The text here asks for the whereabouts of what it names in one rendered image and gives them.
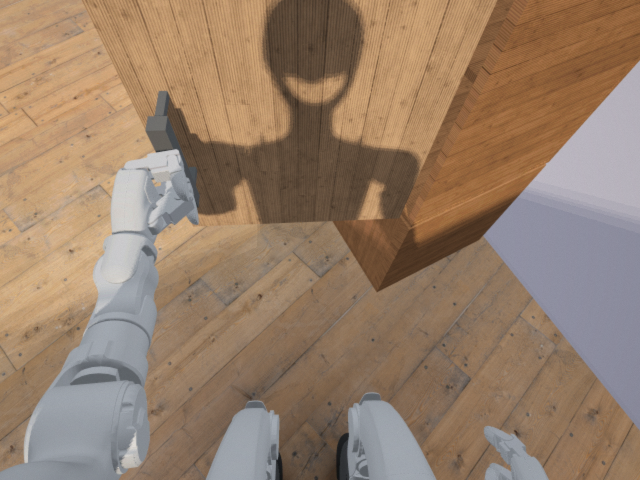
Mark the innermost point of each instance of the robot left forearm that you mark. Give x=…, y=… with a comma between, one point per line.
x=119, y=333

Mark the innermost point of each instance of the handle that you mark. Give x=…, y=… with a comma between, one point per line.
x=162, y=137

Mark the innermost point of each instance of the right robot hand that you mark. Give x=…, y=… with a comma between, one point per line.
x=513, y=452

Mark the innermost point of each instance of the robot right shin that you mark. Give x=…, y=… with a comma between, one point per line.
x=358, y=469

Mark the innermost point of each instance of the left robot thigh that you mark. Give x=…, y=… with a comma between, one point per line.
x=250, y=442

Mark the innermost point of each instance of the cupboard door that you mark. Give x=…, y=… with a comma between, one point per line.
x=295, y=110

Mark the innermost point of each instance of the robot left upper arm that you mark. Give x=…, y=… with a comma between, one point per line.
x=91, y=431

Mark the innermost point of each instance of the left robot hand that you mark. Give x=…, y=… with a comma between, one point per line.
x=134, y=195

